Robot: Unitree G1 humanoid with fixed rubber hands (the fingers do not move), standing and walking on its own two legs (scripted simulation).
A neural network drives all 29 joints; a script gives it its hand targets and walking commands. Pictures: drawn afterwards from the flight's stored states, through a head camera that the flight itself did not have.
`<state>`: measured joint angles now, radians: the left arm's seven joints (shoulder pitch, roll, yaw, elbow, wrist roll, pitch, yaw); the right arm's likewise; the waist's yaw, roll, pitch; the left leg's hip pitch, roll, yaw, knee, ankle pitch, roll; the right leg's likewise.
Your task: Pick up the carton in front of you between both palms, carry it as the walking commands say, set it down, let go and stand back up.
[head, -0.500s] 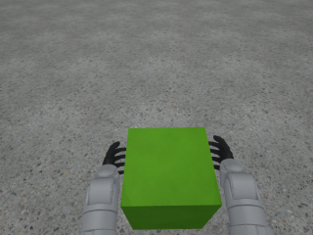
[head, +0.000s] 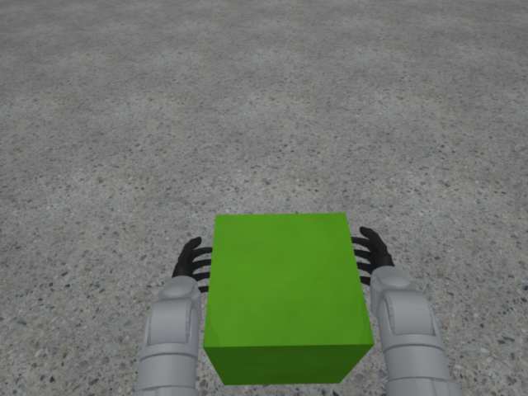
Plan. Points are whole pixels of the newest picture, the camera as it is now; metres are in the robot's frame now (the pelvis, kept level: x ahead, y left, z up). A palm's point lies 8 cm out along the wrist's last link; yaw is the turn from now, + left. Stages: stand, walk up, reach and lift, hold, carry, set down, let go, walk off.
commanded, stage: hold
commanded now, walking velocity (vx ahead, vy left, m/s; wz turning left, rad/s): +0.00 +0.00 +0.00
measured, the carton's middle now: (281, 304) +0.30 +0.00 -0.05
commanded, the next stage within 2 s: set down in 0.82 s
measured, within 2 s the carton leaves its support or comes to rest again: neither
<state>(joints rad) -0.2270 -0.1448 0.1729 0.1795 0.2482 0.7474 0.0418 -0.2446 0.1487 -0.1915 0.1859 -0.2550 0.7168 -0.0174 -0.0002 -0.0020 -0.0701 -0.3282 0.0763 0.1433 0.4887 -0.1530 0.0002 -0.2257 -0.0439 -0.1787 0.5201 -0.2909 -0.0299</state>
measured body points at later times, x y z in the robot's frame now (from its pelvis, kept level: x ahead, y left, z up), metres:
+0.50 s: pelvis -0.02 +0.03 +0.01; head -0.06 +0.05 +0.45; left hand +0.31 +0.13 +0.04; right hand +0.27 -0.17 +0.05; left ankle +0.05 +0.14 -0.74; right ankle -0.02 -0.09 -0.74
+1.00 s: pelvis +0.00 +0.04 +0.01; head -0.03 +0.05 +0.46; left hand +0.33 +0.14 +0.04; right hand +0.29 -0.16 +0.05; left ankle +0.05 +0.14 -0.74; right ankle -0.02 -0.09 -0.74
